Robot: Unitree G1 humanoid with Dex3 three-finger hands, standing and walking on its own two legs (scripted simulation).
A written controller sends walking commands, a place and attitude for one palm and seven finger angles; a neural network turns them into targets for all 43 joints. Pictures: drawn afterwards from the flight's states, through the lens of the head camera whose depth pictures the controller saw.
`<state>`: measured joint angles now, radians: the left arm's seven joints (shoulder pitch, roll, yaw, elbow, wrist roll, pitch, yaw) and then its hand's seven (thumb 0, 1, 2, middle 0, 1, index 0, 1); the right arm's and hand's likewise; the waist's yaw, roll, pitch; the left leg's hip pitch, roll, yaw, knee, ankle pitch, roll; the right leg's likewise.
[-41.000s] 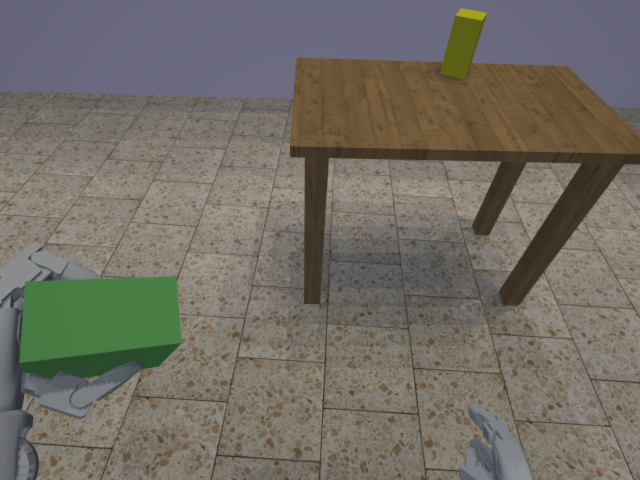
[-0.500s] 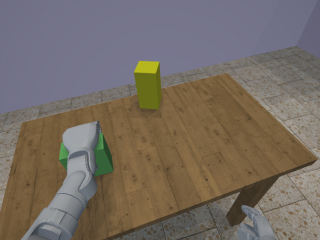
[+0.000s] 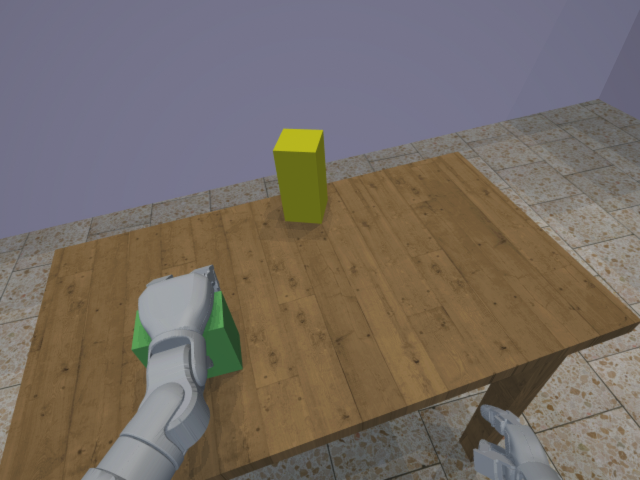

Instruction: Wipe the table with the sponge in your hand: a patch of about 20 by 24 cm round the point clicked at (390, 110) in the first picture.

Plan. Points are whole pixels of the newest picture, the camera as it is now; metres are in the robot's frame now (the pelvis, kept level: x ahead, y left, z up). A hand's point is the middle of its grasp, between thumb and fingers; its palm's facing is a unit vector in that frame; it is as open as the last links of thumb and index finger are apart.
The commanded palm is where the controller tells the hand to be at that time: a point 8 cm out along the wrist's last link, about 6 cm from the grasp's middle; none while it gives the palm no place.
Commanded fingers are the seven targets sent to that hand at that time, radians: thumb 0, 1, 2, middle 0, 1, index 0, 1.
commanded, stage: wipe back along the middle lane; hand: left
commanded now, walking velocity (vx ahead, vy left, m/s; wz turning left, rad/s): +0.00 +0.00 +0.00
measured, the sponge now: (195, 347) +0.29 +0.23 -0.01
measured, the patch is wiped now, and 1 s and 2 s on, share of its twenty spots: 0.60 0.65 0.80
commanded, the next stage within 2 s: slide across to the third lane in 0.32 s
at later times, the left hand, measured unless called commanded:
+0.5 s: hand (205, 360) +0.25 +0.18 +0.04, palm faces +0.02 -0.11 -0.99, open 10.3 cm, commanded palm +0.21 +0.17 +0.09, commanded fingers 0.00 0.10 1.30 -1.20 -1.60 -1.20 -1.60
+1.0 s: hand (238, 350) +0.26 +0.14 +0.04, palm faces +0.01 -0.11 -0.99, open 10.3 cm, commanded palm +0.23 +0.12 +0.10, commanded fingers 0.00 0.10 1.30 -1.20 -1.60 -1.20 -1.60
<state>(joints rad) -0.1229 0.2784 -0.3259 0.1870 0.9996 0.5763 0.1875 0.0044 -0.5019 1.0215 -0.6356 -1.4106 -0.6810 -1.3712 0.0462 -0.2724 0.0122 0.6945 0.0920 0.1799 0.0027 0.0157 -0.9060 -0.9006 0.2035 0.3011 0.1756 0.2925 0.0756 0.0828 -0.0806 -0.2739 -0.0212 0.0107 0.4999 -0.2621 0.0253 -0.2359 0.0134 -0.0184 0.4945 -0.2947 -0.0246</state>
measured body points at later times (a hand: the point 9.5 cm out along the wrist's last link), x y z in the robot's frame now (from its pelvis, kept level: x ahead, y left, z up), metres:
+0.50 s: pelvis -0.01 -0.02 +0.00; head -0.03 -0.06 +0.45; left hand +0.24 +0.18 +0.09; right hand +0.21 -0.23 -0.10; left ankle +0.00 +0.10 -0.74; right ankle -0.02 -0.11 -0.74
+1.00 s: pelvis -0.02 -0.02 +0.00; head -0.04 -0.07 +0.45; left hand +0.26 +0.15 +0.10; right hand +0.21 -0.23 -0.10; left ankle +0.00 +0.10 -0.74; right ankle -0.02 -0.11 -0.74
